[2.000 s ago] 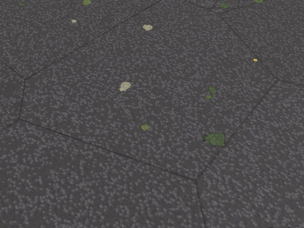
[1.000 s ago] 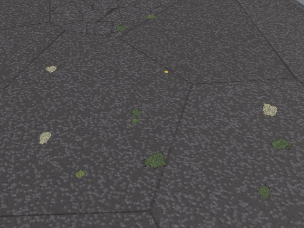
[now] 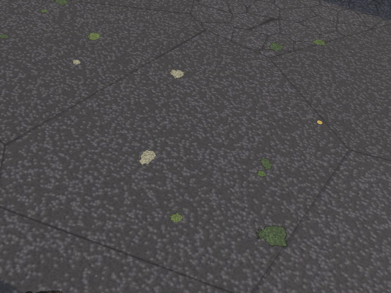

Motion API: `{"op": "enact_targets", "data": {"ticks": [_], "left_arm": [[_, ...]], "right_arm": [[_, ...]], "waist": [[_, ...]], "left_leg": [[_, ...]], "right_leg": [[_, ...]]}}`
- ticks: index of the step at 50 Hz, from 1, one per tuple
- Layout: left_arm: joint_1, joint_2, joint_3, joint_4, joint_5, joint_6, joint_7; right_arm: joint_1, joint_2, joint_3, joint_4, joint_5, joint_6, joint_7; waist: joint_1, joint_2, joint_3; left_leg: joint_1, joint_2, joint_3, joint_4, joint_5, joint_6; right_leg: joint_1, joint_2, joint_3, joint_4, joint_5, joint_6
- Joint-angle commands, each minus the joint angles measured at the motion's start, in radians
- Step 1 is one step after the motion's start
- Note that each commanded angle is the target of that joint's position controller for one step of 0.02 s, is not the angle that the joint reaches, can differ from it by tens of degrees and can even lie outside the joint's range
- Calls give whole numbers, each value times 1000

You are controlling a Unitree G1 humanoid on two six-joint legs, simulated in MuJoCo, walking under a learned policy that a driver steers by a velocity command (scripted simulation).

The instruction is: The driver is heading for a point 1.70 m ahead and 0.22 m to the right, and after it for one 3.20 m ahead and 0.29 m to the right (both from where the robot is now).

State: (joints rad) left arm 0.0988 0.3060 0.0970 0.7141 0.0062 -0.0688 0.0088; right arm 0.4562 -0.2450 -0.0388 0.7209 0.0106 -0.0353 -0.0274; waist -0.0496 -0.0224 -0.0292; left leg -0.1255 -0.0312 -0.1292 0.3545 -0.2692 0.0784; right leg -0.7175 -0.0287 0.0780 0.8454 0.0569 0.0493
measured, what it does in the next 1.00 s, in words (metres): walks ahead: right foot, then left foot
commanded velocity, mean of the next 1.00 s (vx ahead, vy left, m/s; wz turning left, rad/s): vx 0.47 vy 0.00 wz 0.05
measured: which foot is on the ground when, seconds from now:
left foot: down 0.00-0.26, up 0.28-0.66, down 0.68-1.00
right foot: up 0.00-0.22, down 0.24-0.68, up 0.70-1.00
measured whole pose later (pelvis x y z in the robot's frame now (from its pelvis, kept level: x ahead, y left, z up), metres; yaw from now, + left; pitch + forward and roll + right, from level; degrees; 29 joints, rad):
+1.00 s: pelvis +0.55 +0.06 -0.01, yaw -1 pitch +1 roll +2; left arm 0.15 0.31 0.06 0.76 -0.02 -0.03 -0.02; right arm 0.34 -0.27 -0.07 0.78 -0.01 -0.10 0.00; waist -0.06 -0.04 0.03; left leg -0.05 -0.02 0.17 0.26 -0.22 0.03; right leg -0.69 -0.10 0.05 0.92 -0.08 0.01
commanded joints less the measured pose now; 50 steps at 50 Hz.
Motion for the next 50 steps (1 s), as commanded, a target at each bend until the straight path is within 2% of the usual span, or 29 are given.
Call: {"op": "enact_targets", "data": {"ticks": [1, 5, 7, 9, 11, 12, 13, 14, 15, 17, 19, 21, 23, 25, 28, 30, 32, 33, 34, 35, 36, 37, 38, 39, 40, 41, 44, 47, 50], "left_arm": [[-186, 33, -3, -97, -11, -29, -14], [-282, 35, -12, -127, -21, -51, -37], [-276, 46, -11, -126, -23, -64, -48], [-224, 68, -4, -113, -23, -74, -52], [-51, 117, 19, -71, -14, -80, -41], [132, 164, 31, -48, -1, -80, -34], [317, 255, 58, 0, 12, -69, -28], [349, 174, 38, 37, -14, -65, -41], [276, 113, 19, 28, -26, -59, -36], [165, 62, -3, 21, -9, -41, -27], [129, 40, -16, 26, 3, -44, -25], [133, 58, -14, 44, -11, -50, -25], [141, 92, -8, 57, -19, -50, -21], [148, 108, -7, 66, -28, -43, -18], [228, 136, -5, 97, -43, -35, -18], [259, 147, -4, 114, -48, -23, -17], [265, 167, 0, 120, -44, -8, -14], [257, 166, -3, 118, -41, -2, -12], [258, 139, -16, 112, -28, -2, -12], [272, 57, -46, 77, 8, -4, -12], [425, -25, -69, 77, -28, -19, -16], [357, 98, -39, 94, -55, -22, -17], [259, 130, -27, 65, -62, -22, -16], [214, 113, -28, 59, -50, -18, -11], [197, 102, -24, 54, -36, -10, -10], [217, 83, -23, 57, -38, 2, -12], [201, 33, -29, 42, -39, 34, -13], [129, 21, -32, 9, -29, 40, -20], [38, 7, -42, -18, -26, 30, -43]], "right_arm": [[22, -175, -53, -37, 10, -15, -10], [68, -184, -59, -12, 20, -2, -11], [57, -188, -61, -11, 21, 7, -13], [45, -193, -65, -9, 19, 12, -14], [10, -172, -57, -20, 16, 12, -10], [-26, -143, -43, -44, 0, 7, -5], [100, -54, -18, -50, 8, -4, -1], [124, -92, -20, -35, 27, -20, -1], [4, -174, -41, -46, 40, -27, 3], [-155, -167, -40, -81, 9, -37, 10], [-147, -129, -37, -81, 4, -34, 21], [-151, -85, -24, -86, 3, -29, 28], [-218, -67, -11, -112, -11, -35, 31], [-293, -53, 0, -132, -11, -46, 41], [-403, -65, -1, -164, 1, -54, 54], [-435, -91, -12, -185, 5, -58, 60], [-397, -124, -28, -181, 3, -64, 61], [-309, -151, -46, -159, 0, -64, 57], [-161, -196, -69, -125, -5, -63, 48], [19, -287, -91, -110, -22, -55, 33], [28, -320, -90, -96, -31, -49, 43], [-6, -212, -67, -104, -22, -48, 44], [-69, -173, -53, -103, -12, -50, 40], [-132, -152, -45, -101, -16, -54, 42], [-176, -127, -40, -96, -19, -59, 45], [-200, -117, -38, -90, -26, -67, 44], [-229, -119, -48, -62, -20, -90, 40], [-221, -143, -59, -33, -22, -89, 29], [-210, -173, -68, -15, -18, -80, 19]], "waist": [[-23, 153, 75], [-63, 163, 115], [-55, 178, 109], [-31, 213, 85], [62, 217, -23], [153, 178, -178], [141, -139, -385], [140, -252, -367], [149, -159, -173], [113, -28, 9], [57, -62, 38], [38, -72, 54], [46, -53, 69], [68, -52, 74], [109, -49, 77], [102, -45, 87], [64, -51, 64], [7, -46, 11], [-67, -37, -85], [-120, 117, -265], [-38, 393, -418], [-68, 248, -307], [-62, 191, -162], [-32, 114, -96], [-2, 113, -43], [27, 136, -28], [57, 106, 25], [52, 79, 63], [22, 67, 88]], "left_leg": [[42, 189, -205, -167, 14, 104], [87, 201, -252, -119, 61, 124], [88, 205, -266, -81, 146, 121], [89, 221, -280, -43, 284, 107], [79, 163, -226, 134, 608, 66], [-62, 120, -187, 374, 558, 30], [-455, -38, -90, 770, 115, -58], [-615, -58, -106, 929, -297, -68], [-692, 7, -96, 984, -225, -62], [-649, 84, -19, 897, -90, -54], [-560, 127, 5, 817, -46, -55], [-554, 139, 40, 736, -31, -69], [-553, 146, 70, 603, 51, -82], [-489, 129, 102, 433, 189, -78], [-405, 93, 117, 275, 312, -72], [-397, 79, 102, 214, 285, -56], [-312, 55, 113, 173, 230, -36], [-171, 32, 134, 147, 215, -15], [57, 59, 119, 166, 225, 14], [348, 294, -123, 193, 230, 77], [537, 480, -575, 28, -1, 214], [457, 435, -545, -24, -95, 176], [334, 404, -370, -30, -40, 141], [209, 365, -266, -52, 73, 126], [115, 329, -177, -85, 151, 119], [52, 312, -114, -122, 183, 114], [-16, 310, 9, -198, 282, 127], [3, 301, 120, -224, 334, 122], [12, 277, 227, -232, 335, 96]], "right_leg": [[-47, 22, -5, -168, 41, 16], [-12, 39, -10, -299, -33, 9], [67, 50, -26, -350, -67, -2], [187, 59, -52, -369, -114, -30], [452, 71, -85, -435, -119, -99], [761, -55, 34, -380, -128, -178], [1209, -310, 475, -378, -270, -351], [1207, -386, 711, -527, -429, -378], [1055, -342, 569, -548, -468, -333], [767, -252, 333, -597, -289, -293], [633, -202, 238, -653, -180, -279], [577, -196, 165, -689, -64, -294], [552, -185, 95, -707, 29, -295], [522, -142, 19, -708, 51, -263], [546, -153, 19, -699, 14, -238], [610, -187, 53, -661, 24, -223], [655, -200, 70, -580, 113, -200], [640, -170, 46, -467, 232, -177], [550, -117, 15, -272, 233, -145], [356, -30, -36, 79, -112, -99], [93, 80, 18, 365, -649, -67], [-1, 27, 74, 460, -613, -68], [-49, -14, 44, 460, -518, -72], [-14, -55, 29, 426, -441, -67], [18, -79, 28, 378, -396, -63], [74, -99, 32, 357, -361, -59], [77, -106, 27, 304, -306, -45], [23, -105, 28, 159, -174, -36], [67, -89, -26, -36, -22, -45]]}}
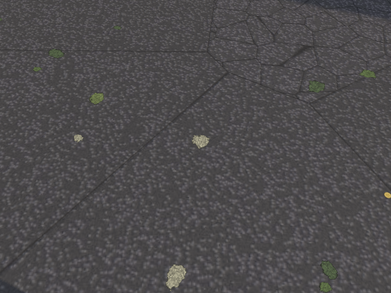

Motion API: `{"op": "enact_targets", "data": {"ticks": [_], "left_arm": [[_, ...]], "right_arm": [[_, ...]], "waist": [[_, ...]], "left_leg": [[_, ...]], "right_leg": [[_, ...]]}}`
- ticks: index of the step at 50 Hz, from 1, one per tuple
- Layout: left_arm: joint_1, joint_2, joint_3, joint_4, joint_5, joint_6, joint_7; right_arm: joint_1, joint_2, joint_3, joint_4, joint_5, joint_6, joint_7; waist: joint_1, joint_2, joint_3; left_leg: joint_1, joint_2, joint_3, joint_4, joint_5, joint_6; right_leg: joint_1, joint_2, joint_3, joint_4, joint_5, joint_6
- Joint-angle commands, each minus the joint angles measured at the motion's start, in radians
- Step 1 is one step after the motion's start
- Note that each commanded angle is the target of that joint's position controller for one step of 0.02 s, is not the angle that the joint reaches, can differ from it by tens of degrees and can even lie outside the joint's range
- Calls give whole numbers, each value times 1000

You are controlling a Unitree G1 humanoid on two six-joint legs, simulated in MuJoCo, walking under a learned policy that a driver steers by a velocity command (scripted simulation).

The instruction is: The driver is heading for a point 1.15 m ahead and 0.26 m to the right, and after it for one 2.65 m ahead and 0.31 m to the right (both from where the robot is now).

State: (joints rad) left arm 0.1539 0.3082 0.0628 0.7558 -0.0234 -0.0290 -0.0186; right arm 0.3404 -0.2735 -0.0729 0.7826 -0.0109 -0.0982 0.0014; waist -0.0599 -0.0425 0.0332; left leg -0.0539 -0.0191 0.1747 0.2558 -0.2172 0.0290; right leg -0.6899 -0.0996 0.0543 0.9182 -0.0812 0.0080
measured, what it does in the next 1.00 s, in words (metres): walks ahead, turning right: right foot, then left foot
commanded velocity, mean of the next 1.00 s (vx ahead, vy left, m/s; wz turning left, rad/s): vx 0.50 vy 0.00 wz -0.48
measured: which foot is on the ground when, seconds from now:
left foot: down 0.00-0.22, up 0.24-0.68, down 0.70-1.00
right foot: up 0.00-0.18, down 0.20-0.70, up 0.72-1.00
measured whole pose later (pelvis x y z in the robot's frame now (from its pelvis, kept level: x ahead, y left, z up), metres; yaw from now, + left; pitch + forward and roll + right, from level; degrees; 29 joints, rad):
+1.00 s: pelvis +0.56 -0.12 +0.00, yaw -29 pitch +1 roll +2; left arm 0.14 0.29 0.04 0.67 -0.01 -0.05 -0.01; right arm 0.37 -0.27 -0.05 0.82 0.01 -0.09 0.02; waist -0.08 -0.04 0.03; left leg -0.11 -0.05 0.02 0.27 -0.20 0.04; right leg -0.62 -0.08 0.05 0.81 -0.17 0.00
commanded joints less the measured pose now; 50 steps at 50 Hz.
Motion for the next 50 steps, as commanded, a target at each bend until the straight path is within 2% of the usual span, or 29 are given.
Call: {"op": "enact_targets", "data": {"ticks": [1, 5, 7, 8, 9, 10, 11, 12, 13, 14, 15, 16, 17, 21, 25, 29, 32, 33, 34, 35, 36, 37, 38, 39, 40, 42, 44, 47, 50], "left_arm": [[-54, 3, -10, -73, 5, -11, -23], [-149, 24, -7, -128, 3, -8, -42], [-137, 47, 5, -145, 4, -5, -48], [-90, 68, 17, -142, 4, -1, -46], [31, 102, 40, -115, 0, 2, -42], [203, 168, 76, -68, -3, 8, -27], [284, 277, 104, -52, -9, 17, -4], [239, 314, 96, -99, -2, -3, -13], [230, 218, 71, -103, 1, -18, -21], [199, 177, 59, -97, 1, -30, -21], [134, 149, 50, -103, 0, -35, -20], [85, 113, 40, -114, 5, -36, -16], [63, 103, 34, -129, 15, -37, -11], [99, 134, 42, -110, 10, -42, 13], [153, 143, 44, -85, 1, -28, 31], [213, 147, 45, -59, -6, -16, 37], [205, 145, 48, -56, -3, -8, 42], [189, 139, 47, -60, -2, -5, 42], [179, 108, 36, -65, 4, -5, 39], [188, 50, 14, -78, 19, -9, 34], [337, -10, -5, -91, -8, -18, 34], [349, 68, 2, -68, -18, -23, 36], [243, 127, 18, -73, -18, -23, 35], [163, 127, 18, -92, -5, -23, 36], [107, 114, 19, -110, 9, -28, 34], [114, 81, 15, -112, 7, -30, 24], [114, 45, 5, -111, 10, -27, 18], [20, 15, -14, -140, 21, -33, 12], [-70, 7, -22, -154, 15, -44, 0]], "right_arm": [[-79, -155, -37, -69, 7, -13, -12], [-26, -187, -52, -32, 29, 12, -13], [-33, -213, -59, -28, 37, 27, -16], [-40, -229, -63, -31, 41, 36, -19], [-57, -234, -63, -35, 46, 46, -22], [-51, -212, -52, -42, 42, 48, -26], [-8, -109, -20, -77, 1, 38, -26], [24, -58, 9, -120, 6, 2, -17], [-99, -158, -13, -138, 44, -25, -4], [-146, -162, -11, -155, 58, -41, -1], [-150, -150, -10, -142, 35, -47, -10], [-145, -161, -18, -136, 10, -42, -16], [-128, -162, -22, -134, 4, -31, -14], [-170, -110, -8, -150, -8, 1, -13], [-324, -70, 11, -186, 0, -5, -2], [-411, -94, 7, -211, 18, -21, 20], [-371, -131, -10, -205, 21, -34, 27], [-313, -140, -17, -191, 21, -38, 24], [-208, -163, -31, -164, 13, -42, 18], [-66, -206, -43, -150, -6, -45, 12], [41, -285, -65, -108, -18, -33, 16], [49, -203, -48, -102, 12, -29, 26], [0, -142, -31, -108, 19, -25, 23], [-52, -125, -21, -115, 10, -17, 22], [-81, -108, -15, -106, 5, -13, 22], [-97, -85, -4, -95, -1, -17, 20], [-83, -97, -6, -75, 13, -21, 20], [-63, -149, -18, -53, 21, -16, 14], [-37, -173, -20, -32, 29, -4, 11]], "waist": [[18, 79, 36], [-5, 79, 67], [22, 102, 38], [55, 122, -5], [127, 121, -71], [209, 94, -162], [184, -123, -230], [118, -210, -394], [181, -67, -339], [162, -46, -212], [113, 36, -139], [79, 27, -105], [54, 5, -98], [52, 16, -64], [111, -29, -34], [144, -44, -21], [111, -79, -25], [77, -91, -39], [25, -81, -98], [-31, -2, -239], [16, 319, -369], [3, 309, -327], [-20, 194, -184], [-9, 114, -107], [4, 92, -41], [43, 139, -33], [52, 150, -37], [31, 124, -20], [0, 120, -9]], "left_leg": [[-47, 271, -56, -133, 281, 141], [86, 310, -13, -83, 339, 118], [136, 315, 16, 17, 596, 97], [148, 310, 30, 111, 771, 84], [122, 285, 55, 281, 878, 63], [-9, 240, 72, 522, 795, 24], [-360, 142, 69, 881, 136, -38], [-639, -41, -172, 1135, -407, -70], [-749, 20, -285, 1161, -335, -50], [-770, 59, -269, 1096, -242, -27], [-717, 105, -266, 1008, -168, -23], [-648, 130, -268, 933, -124, -29], [-592, 140, -271, 907, -93, -36], [-574, 120, -234, 734, 11, -91], [-519, 62, -225, 427, 253, -106], [-460, 22, -243, 276, 292, -90], [-404, 18, -262, 230, 183, -50], [-329, 14, -247, 205, 163, -29], [-181, 27, -234, 177, 182, 4], [70, 169, -363, 207, 145, 69], [406, 380, -813, 132, -69, 238], [399, 420, -992, 48, -302, 246], [279, 378, -858, 28, -314, 207], [160, 336, -727, 21, -207, 182], [57, 298, -635, 1, -79, 181], [-30, 244, -523, -36, 62, 172], [-55, 236, -460, -65, 145, 191], [-67, 239, -389, -104, 211, 206], [-83, 209, -304, -109, 232, 178]], "right_leg": [[47, -11, -24, -153, 132, -10], [21, 6, -69, -254, 55, -54], [81, 52, -120, -272, -44, -91], [161, 92, -154, -267, -99, -112], [317, 142, -181, -302, -102, -142], [588, 173, -152, -349, -58, -180], [886, -48, 230, -381, -59, -279], [1078, -233, 801, -573, -280, -459], [1053, -223, 737, -644, -306, -399], [929, -188, 588, -643, -244, -360], [783, -140, 473, -634, -131, -321], [677, -104, 391, -642, -15, -303], [610, -83, 356, -662, 52, -300], [500, -39, 248, -689, 220, -302], [461, 24, 197, -669, 116, -239], [505, -8, 283, -614, 18, -222], [575, -41, 369, -531, 27, -199], [571, -32, 376, -489, 62, -186], [557, 12, 337, -386, 134, -158], [460, 65, 268, -137, 43, -124], [109, 219, 136, 199, -378, -46], [-37, 168, 157, 344, -493, -34], [-77, 131, 158, 389, -405, -29], [-58, 98, 115, 377, -339, -26], [-48, 73, 103, 321, -294, -25], [29, 31, 78, 232, -250, -27], [44, 18, 41, 147, -244, -18], [37, -1, 9, -37, -131, -2], [107, 20, -24, -224, 26, 1]]}}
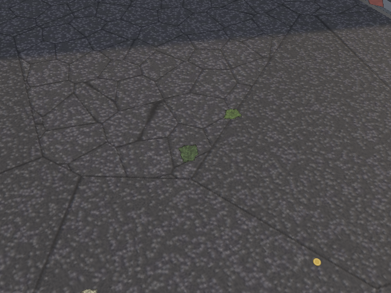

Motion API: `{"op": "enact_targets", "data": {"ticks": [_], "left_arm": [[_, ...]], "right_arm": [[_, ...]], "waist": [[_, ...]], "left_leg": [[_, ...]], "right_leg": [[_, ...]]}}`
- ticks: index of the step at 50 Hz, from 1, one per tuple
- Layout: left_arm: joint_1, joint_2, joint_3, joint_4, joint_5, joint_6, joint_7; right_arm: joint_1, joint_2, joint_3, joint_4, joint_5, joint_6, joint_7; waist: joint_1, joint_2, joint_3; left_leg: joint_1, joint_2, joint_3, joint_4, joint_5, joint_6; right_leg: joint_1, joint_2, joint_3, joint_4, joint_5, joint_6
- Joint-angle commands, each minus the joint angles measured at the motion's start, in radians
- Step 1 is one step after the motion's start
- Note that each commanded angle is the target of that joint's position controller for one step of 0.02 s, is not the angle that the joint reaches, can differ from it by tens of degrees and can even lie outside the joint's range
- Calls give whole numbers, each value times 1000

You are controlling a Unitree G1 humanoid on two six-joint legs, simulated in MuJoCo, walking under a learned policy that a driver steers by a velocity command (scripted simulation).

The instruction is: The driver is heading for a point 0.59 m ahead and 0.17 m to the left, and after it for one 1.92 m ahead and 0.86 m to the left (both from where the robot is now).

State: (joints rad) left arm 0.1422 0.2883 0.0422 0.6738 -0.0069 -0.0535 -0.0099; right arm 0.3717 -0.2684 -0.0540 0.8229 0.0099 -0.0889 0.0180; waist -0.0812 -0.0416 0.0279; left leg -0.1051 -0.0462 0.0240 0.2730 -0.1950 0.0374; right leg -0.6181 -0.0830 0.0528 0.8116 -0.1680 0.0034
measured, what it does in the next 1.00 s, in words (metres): walks ahead, turning left: right foot, then left foot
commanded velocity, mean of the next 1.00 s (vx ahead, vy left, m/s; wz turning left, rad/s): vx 0.50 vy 0.00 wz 0.38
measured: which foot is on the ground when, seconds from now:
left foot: down 0.00-0.18, up 0.20-0.70, down 0.72-1.00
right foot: up 0.00-0.16, down 0.18-0.74, up 0.76-1.00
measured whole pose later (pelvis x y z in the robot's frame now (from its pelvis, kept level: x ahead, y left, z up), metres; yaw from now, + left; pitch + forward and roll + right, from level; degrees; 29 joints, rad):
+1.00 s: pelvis +0.52 +0.06 +0.00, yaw +27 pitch +2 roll -1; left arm 0.09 0.31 0.05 0.71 0.01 -0.09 0.00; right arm 0.32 -0.28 -0.06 0.70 0.01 -0.04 0.00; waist -0.05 -0.03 0.04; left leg -0.18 -0.11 -0.09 0.35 -0.19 0.09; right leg -0.66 -0.10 0.09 0.85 -0.13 0.07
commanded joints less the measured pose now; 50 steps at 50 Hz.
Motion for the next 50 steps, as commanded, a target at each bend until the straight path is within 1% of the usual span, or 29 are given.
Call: {"op": "enact_targets", "data": {"ticks": [1, 5, 7, 8, 9, 10, 11, 12, 13, 14, 15, 17, 20, 23, 26, 30, 33, 34, 35, 36, 37, 38, 39, 40, 41, 42, 43, 46, 50], "left_arm": [[-87, 31, -2, -77, -4, -22, -12], [-172, 54, 5, -112, -12, -29, -25], [-124, 81, 19, -105, -10, -37, -27], [-28, 110, 37, -76, -5, -39, -22], [120, 162, 62, -40, 4, -38, -11], [281, 247, 82, -23, 24, -31, 4], [298, 260, 81, -15, 24, -22, -1], [262, 169, 58, -12, 10, -24, -4], [204, 132, 44, -11, 1, -27, -5], [140, 106, 36, -11, 6, -31, -8], [98, 78, 30, -9, 12, -38, -12], [62, 64, 32, 8, 20, -55, -12], [65, 85, 44, 41, 25, -70, -4], [81, 105, 50, 68, 24, -65, 8], [113, 136, 57, 90, 17, -55, 17], [180, 163, 67, 129, -2, -27, 20], [170, 199, 77, 132, -11, -4, 28], [162, 214, 81, 128, -14, 4, 33], [149, 221, 82, 124, -17, 12, 37], [143, 207, 73, 116, -15, 10, 42], [229, 75, 33, 71, 29, -9, 31], [206, 69, 15, 44, 15, -52, 15], [69, 152, 38, 16, -29, -77, 2], [31, 142, 33, -4, -36, -90, 1], [39, 133, 34, 11, -13, -92, 10], [57, 144, 42, 19, 6, -84, 14], [74, 144, 45, 22, 13, -70, 12], [63, 102, 36, 13, 25, -44, 15], [-99, 59, 15, -29, 20, -45, 10]], "right_arm": [[-49, -184, -38, -62, 10, -10, -6], [15, -197, -39, -23, 21, 9, -6], [8, -214, -42, -14, 24, 22, -11], [-4, -212, -39, -15, 25, 25, -15], [-8, -179, -25, -23, 15, 23, -15], [3, -91, 5, -62, -11, 15, -16], [96, -53, 18, -66, 10, 0, -18], [38, -159, -12, -58, 32, -1, -18], [-23, -176, -21, -74, 37, 0, -15], [-50, -161, -21, -74, 27, 5, -19], [-55, -149, -26, -72, 19, 15, -20], [-26, -106, -23, -61, 22, 38, -17], [-69, -85, -23, -83, 18, 56, -18], [-137, -71, -17, -110, 15, 52, -6], [-245, -52, -5, -148, 11, 47, 14], [-356, -51, 1, -214, 12, 47, 39], [-338, -83, -15, -243, 12, 52, 51], [-278, -108, -29, -236, 12, 56, 50], [-156, -148, -53, -210, 15, 58, 44], [12, -209, -88, -168, 15, 65, 27], [57, -326, -112, -156, 20, 70, 6], [56, -312, -98, -195, 15, 53, 12], [41, -236, -76, -188, 6, 40, 17], [-7, -208, -68, -185, 7, 31, 16], [-78, -178, -58, -195, 9, 28, 15], [-127, -148, -48, -210, 2, 28, 10], [-148, -139, -44, -223, -7, 28, 7], [-136, -166, -52, -213, -1, 22, -9], [-81, -187, -59, -188, 9, 33, -30]], "waist": [[10, 121, -1], [-1, 127, 24], [50, 131, 8], [106, 120, -45], [176, 97, -147], [221, -65, -307], [181, -267, -393], [195, -143, -266], [175, -114, -153], [143, -66, -103], [117, -72, -60], [79, -77, -43], [69, -30, -9], [86, -11, 14], [128, 8, 47], [163, 16, 80], [119, -27, 27], [79, -48, -19], [7, -45, -86], [-81, -4, -171], [-10, 253, -254], [-8, 242, -424], [-55, 134, -319], [-21, 101, -195], [31, 38, -122], [68, 53, -89], [92, 74, -80], [103, 76, -60], [43, 112, -29]], "left_leg": [[-29, 236, -141, -122, 214, 164], [38, 284, -163, -82, 227, 143], [53, 292, -177, -13, 312, 122], [29, 257, -150, 92, 427, 99], [-65, 202, -110, 284, 416, 65], [-331, 102, -45, 634, 83, 6], [-563, 14, -100, 866, -402, -17], [-648, 67, -160, 967, -356, -19], [-669, 105, -141, 961, -263, -13], [-635, 138, -128, 931, -184, -18], [-602, 161, -130, 896, -127, -24], [-528, 178, -129, 882, -59, -37], [-575, 179, -146, 823, 35, -55], [-596, 172, -134, 657, 175, -57], [-577, 161, -70, 502, 260, -42], [-619, 145, -16, 391, 196, -2], [-509, 75, 62, 366, 58, 50], [-418, 35, 89, 371, 7, 72], [-252, -7, 102, 337, 9, 103], [31, -13, 44, 273, 64, 145], [406, 246, -402, 265, 63, 285], [549, 396, -878, 77, -115, 428], [486, 366, -759, 22, -106, 355], [340, 327, -620, 18, -43, 315], [189, 281, -510, 15, 63, 280], [77, 247, -435, -2, 164, 265], [7, 225, -405, -24, 213, 262], [-107, 190, -319, -49, 328, 266], [-163, 124, -254, -33, 222, 202]], "right_leg": [[58, 14, -31, -157, 146, 7], [93, 37, -34, -257, 126, -22], [195, 59, -44, -317, 86, -47], [346, 79, -60, -356, 89, -67], [579, 33, -22, -343, 104, -99], [897, -211, 260, -336, 65, -177], [997, -350, 617, -464, -130, -278], [897, -311, 559, -499, -234, -249], [779, -275, 410, -522, -203, -217], [674, -231, 319, -555, -133, -197], [595, -198, 238, -589, -50, -189], [504, -171, 126, -642, 68, -186], [488, -171, 11, -674, 205, -194], [518, -156, -85, -686, 252, -183], [547, -160, -157, -695, 262, -170], [684, -200, -204, -646, 336, -155], [746, -206, -249, -500, 719, -124], [749, -202, -261, -396, 877, -113], [707, -181, -278, -224, 935, -94], [543, -141, -289, 23, 790, -55], [109, -3, -271, 394, -40, 8], [-104, 137, -25, 593, -452, 22], [-202, 75, 51, 603, -367, 0], [-207, 34, 39, 524, -274, -17], [-150, -5, 34, 434, -214, -12], [-74, -30, 36, 367, -172, -2], [-18, -37, 36, 338, -148, 9], [17, -23, 3, 212, -75, 58], [66, 32, -7, -108, 181, 79]]}}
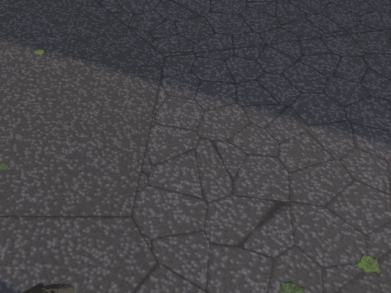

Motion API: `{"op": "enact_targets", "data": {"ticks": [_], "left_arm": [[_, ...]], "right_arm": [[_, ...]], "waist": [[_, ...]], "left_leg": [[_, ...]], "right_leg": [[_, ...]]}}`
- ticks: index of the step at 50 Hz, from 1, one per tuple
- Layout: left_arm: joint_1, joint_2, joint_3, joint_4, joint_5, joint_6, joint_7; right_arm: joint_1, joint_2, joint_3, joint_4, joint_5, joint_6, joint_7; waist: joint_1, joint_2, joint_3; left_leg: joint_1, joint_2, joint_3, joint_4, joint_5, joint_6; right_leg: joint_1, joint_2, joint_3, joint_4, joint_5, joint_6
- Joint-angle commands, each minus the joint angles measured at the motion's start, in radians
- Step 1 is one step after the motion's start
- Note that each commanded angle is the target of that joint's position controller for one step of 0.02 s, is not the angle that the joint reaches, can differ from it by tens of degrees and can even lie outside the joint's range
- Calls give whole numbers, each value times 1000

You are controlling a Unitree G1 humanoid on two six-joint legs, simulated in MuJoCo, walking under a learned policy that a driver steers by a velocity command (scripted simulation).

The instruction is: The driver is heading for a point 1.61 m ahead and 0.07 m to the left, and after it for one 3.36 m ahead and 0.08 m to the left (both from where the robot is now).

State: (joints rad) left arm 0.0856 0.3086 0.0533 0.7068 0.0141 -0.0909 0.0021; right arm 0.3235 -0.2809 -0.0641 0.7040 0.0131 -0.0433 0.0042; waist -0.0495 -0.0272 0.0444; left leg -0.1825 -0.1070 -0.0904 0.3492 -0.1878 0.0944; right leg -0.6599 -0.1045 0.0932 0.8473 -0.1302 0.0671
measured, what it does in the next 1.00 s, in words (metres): walks ahead, turning left: right foot, then left foot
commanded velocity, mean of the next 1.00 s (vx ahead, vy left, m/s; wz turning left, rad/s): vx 0.50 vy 0.00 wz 0.30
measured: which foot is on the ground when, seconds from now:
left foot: down 0.00-0.20, up 0.22-0.68, down 0.70-1.00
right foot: up 0.00-0.18, down 0.20-0.72, up 0.74-1.00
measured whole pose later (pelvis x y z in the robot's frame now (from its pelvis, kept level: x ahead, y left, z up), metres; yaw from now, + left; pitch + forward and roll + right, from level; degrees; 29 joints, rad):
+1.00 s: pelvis +0.51 +0.10 +0.00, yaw +15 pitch +0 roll +2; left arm 0.19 0.31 0.06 0.83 -0.03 -0.04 -0.01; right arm 0.32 -0.26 -0.07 0.78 -0.02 -0.09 0.01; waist -0.04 -0.05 0.03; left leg -0.07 -0.04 0.14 0.26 -0.20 0.06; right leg -0.68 -0.11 0.08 0.98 -0.11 0.02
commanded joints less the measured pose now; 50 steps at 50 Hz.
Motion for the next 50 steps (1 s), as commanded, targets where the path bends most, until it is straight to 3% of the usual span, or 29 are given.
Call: {"op": "enact_targets", "data": {"ticks": [1, 3, 6, 8, 9, 10, 11, 12, 13, 14, 15, 17, 21, 26, 29, 31, 33, 34, 35, 36, 37, 38, 39, 40, 41, 43, 45, 47, 50], "left_arm": [[-78, 37, 2, -69, -6, -11, -7], [-125, 52, 5, -85, -18, -18, -16], [-124, 94, 21, -92, -23, -31, -28], [-53, 114, 34, -77, -25, -40, -27], [36, 133, 48, -54, -19, -44, -22], [168, 178, 63, -41, -1, -49, -14], [275, 266, 84, -15, 15, -37, -11], [282, 203, 73, -6, -12, -30, -20], [234, 127, 53, -22, -17, -25, -16], [184, 101, 42, -28, -10, -17, -13], [150, 79, 34, -21, -5, -12, -11], [129, 58, 26, -9, 0, -16, -6], [146, 98, 42, 27, -9, -27, -5], [179, 128, 43, 70, -18, -16, -10], [241, 155, 47, 107, -35, -2, -11], [269, 169, 50, 132, -44, 10, -11], [267, 191, 54, 147, -51, 23, -8], [255, 200, 54, 151, -54, 29, -4], [257, 184, 45, 154, -51, 32, 1], [259, 132, 20, 132, -27, 26, 1], [366, 6, -22, 108, -16, 8, -12], [290, 113, 6, 125, -46, -8, -18], [204, 145, 19, 87, -73, -15, -21], [172, 128, 16, 83, -65, -15, -16], [166, 120, 20, 87, -48, -9, -13], [228, 87, 20, 112, -48, 21, -12], [226, 54, 17, 112, -47, 45, -8], [178, 46, 17, 94, -44, 52, -5], [110, 32, 13, 73, -37, 45, -18]], "right_arm": [[-17, -178, -49, -64, 7, -10, -18], [17, -185, -52, -48, 11, -5, -20], [33, -172, -50, -37, 15, 1, -25], [12, -166, -51, -41, 11, 7, -26], [5, -138, -42, -47, 8, 8, -24], [8, -79, -19, -61, -2, 5, -20], [139, -11, 2, -89, 17, -3, -20], [158, -96, -7, -79, 32, -7, -22], [62, -168, -28, -77, 29, -1, -23], [-7, -175, -32, -89, 16, 5, -24], [-46, -163, -34, -101, 5, 6, -21], [-41, -125, -33, -107, 14, 14, -10], [-87, -73, -20, -135, 11, 28, -4], [-204, -35, 2, -152, 5, 6, 17], [-305, -29, 11, -181, 8, -6, 34], [-340, -42, 8, -199, 9, -9, 42], [-311, -72, -5, -199, 3, -10, 44], [-221, -100, -21, -175, -3, -9, 42], [-68, -146, -48, -124, -4, -6, 34], [106, -217, -71, -88, -12, 2, 15], [112, -294, -76, -85, -17, 1, 10], [118, -202, -54, -92, -16, -7, 11], [67, -170, -40, -80, -16, -15, 12], [9, -142, -32, -73, -13, -22, 14], [-43, -109, -24, -69, -16, -28, 17], [-94, -76, -20, -61, -25, -48, 19], [-107, -81, -25, -37, -25, -67, 16], [-97, -92, -30, -13, -33, -73, 7], [-90, -107, -34, 11, -33, -72, -4]], "waist": [[-4, 105, -43], [-23, 115, -40], [-9, 134, -43], [36, 164, -53], [82, 158, -96], [140, 81, -221], [99, -215, -357], [106, -254, -337], [132, -143, -204], [125, -75, -127], [110, -56, -69], [77, -93, -39], [72, -58, -17], [107, -28, 3], [138, -23, 34], [133, -35, 44], [91, -62, 12], [28, -70, -50], [-49, -57, -142], [-118, 36, -272], [-30, 287, -409], [-88, 170, -417], [-75, 157, -254], [-38, 110, -175], [-4, 109, -121], [50, 129, -97], [69, 105, -55], [64, 88, -19], [45, 82, 4]], "left_leg": [[-90, 182, -146, -104, 173, 134], [-71, 203, -192, -86, 116, 124], [16, 242, -287, -4, 66, 105], [32, 246, -327, 64, 90, 85], [13, 203, -307, 151, 129, 57], [-76, 144, -239, 392, 58, 21], [-419, -6, -93, 736, -328, -56], [-587, 59, -96, 907, -403, -72], [-627, 102, -94, 962, -309, -78], [-605, 136, -57, 954, -233, -83], [-581, 162, -53, 911, -182, -86], [-508, 202, -38, 851, -130, -84], [-547, 222, -16, 736, -56, -103], [-486, 197, 29, 436, 158, -94], [-453, 179, 79, 307, 175, -79], [-446, 167, 92, 254, 115, -56], [-357, 130, 124, 208, 39, -21], [-210, 97, 151, 168, 54, 4], [26, 69, 164, 137, 107, 32], [359, 238, -37, 183, 153, 89], [608, 503, -533, 74, -21, 247], [564, 508, -589, 2, -84, 230], [441, 473, -412, -16, -13, 186], [312, 426, -291, -39, 68, 156], [208, 390, -207, -74, 120, 139], [86, 362, -109, -152, 155, 128], [33, 362, -30, -201, 210, 131], [36, 357, 39, -223, 242, 122], [59, 329, 147, -236, 260, 91]], "right_leg": [[135, 71, -50, -206, 189, 15], [166, 91, -39, -273, 221, 9], [191, 95, -2, -344, 152, -21], [279, 99, -14, -373, 74, -56], [412, 93, -26, -407, 71, -84], [646, -40, 92, -392, 22, -144], [991, -275, 525, -464, -181, -304], [1000, -330, 736, -543, -444, -332], [885, -285, 594, -565, -471, -287], [767, -242, 442, -569, -344, -253], [668, -200, 336, -588, -219, -244], [570, -149, 190, -634, -90, -227], [558, -163, 49, -692, 65, -262], [577, -125, -102, -707, 180, -249], [623, -144, -127, -704, 186, -244], [688, -175, -123, -679, 250, -236], [736, -184, -142, -592, 487, -219], [727, -166, -175, -477, 650, -199], [651, -126, -217, -298, 701, -169], [404, -79, -219, 2, 396, -131], [49, 107, -149, 344, -415, -76], [-33, 86, 14, 456, -464, -85], [-101, 46, 4, 462, -386, -95], [-79, 3, -13, 407, -296, -93], [-45, -22, -15, 356, -234, -85], [61, -45, -1, 324, -152, -70], [50, -44, 7, 292, -108, -53], [-9, -39, 27, 218, -23, -41], [-15, -22, 7, 35, 151, -45]]}}
Keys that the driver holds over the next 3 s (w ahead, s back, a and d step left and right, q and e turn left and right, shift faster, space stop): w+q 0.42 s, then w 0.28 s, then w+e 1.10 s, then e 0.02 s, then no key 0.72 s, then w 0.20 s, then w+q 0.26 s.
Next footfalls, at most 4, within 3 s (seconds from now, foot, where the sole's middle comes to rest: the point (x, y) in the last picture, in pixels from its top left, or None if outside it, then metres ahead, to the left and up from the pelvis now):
0.20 right None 0.30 -0.15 -0.78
0.70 left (131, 284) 0.49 0.19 -0.78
1.24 right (176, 191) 0.84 0.04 -0.78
1.72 left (130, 136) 1.13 0.23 -0.78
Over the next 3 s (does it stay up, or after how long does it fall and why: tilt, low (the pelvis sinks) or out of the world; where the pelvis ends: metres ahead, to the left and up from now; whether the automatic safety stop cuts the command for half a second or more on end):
stays up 1.29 0.04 0.00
